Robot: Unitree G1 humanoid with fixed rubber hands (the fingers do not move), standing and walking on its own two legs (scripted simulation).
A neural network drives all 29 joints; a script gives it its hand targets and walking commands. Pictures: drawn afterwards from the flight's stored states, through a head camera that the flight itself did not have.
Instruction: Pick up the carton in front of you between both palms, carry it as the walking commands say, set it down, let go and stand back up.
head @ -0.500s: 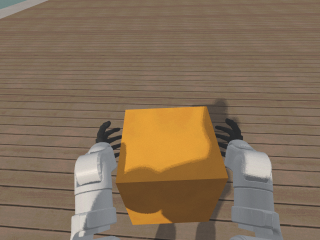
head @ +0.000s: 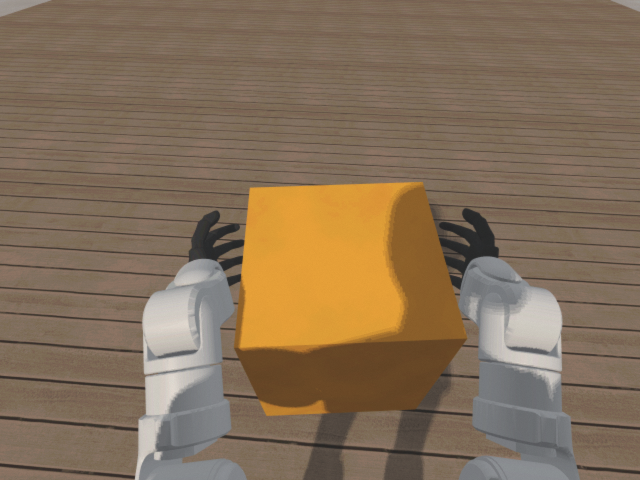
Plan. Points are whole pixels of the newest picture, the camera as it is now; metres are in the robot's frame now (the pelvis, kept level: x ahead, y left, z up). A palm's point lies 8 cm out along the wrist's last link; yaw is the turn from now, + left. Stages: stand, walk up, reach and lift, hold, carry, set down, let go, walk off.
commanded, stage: carry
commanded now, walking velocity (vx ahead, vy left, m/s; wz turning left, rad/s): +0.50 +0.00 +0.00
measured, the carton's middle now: (339, 307) +0.34 +0.00 +0.07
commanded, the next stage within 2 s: none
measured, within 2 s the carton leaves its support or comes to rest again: neither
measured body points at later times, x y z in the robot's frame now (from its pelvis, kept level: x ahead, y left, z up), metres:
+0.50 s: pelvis +0.23 -0.05 +0.06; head +0.27 -0.02 +0.50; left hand +0.56 +0.15 +0.16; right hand +0.60 -0.16 +0.16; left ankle +0.05 +0.08 -0.53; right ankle +0.34 -0.12 -0.58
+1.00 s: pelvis +0.56 -0.01 +0.14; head +0.56 +0.00 +0.59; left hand +0.93 +0.13 +0.29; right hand +0.91 -0.18 +0.30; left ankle +0.65 +0.05 -0.58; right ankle +0.40 -0.11 -0.49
